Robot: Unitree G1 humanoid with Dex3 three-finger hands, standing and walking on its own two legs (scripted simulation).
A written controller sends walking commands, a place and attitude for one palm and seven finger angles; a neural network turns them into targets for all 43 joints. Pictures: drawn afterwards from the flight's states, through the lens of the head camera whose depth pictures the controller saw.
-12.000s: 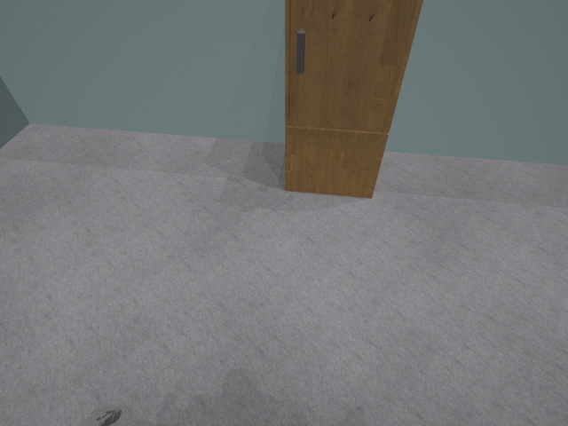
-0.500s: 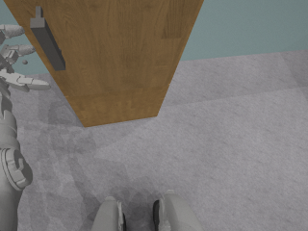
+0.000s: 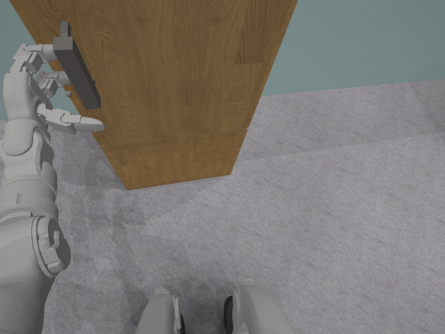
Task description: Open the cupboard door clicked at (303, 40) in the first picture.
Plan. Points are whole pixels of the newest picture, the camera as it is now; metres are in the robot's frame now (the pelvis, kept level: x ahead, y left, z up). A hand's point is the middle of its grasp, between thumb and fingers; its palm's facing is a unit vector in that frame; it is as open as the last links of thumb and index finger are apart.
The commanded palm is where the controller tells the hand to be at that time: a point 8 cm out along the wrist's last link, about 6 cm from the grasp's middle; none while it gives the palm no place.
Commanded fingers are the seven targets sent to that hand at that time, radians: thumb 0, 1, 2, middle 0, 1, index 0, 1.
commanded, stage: slide the fingers in behind the handle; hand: left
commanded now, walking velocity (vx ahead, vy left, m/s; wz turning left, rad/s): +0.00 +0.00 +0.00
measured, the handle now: (80, 67) +0.56 +0.21 +0.06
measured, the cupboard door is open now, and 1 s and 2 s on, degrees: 0 0 0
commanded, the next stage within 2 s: close the thumb around the handle in 0.94 s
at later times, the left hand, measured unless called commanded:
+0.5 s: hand (88, 95) +0.51 +0.20 +0.04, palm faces +0.14 -0.99 -0.01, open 13.9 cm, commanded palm +0.49 +0.22 +0.05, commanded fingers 0.00 -0.50 0.30 -0.30 -1.20 -0.30 -1.20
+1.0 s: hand (96, 94) +0.51 +0.19 +0.05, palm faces +0.12 -0.99 -0.01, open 13.9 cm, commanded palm +0.49 +0.22 +0.05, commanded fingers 0.00 -0.50 0.30 -0.30 -1.20 -0.30 -1.20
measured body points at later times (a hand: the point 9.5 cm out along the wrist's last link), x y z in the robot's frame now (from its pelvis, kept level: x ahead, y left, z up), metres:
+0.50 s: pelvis +0.00 +0.00 +0.00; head +0.15 +0.02 +0.42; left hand +0.50 +0.25 +0.05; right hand +0.00 -0.27 -0.11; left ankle -0.01 +0.09 -0.65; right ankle +0.02 -0.12 -0.65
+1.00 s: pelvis +0.00 -0.01 +0.00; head +0.15 +0.02 +0.42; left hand +0.50 +0.24 +0.05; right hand +0.00 -0.27 -0.11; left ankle -0.01 +0.09 -0.65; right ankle +0.02 -0.12 -0.65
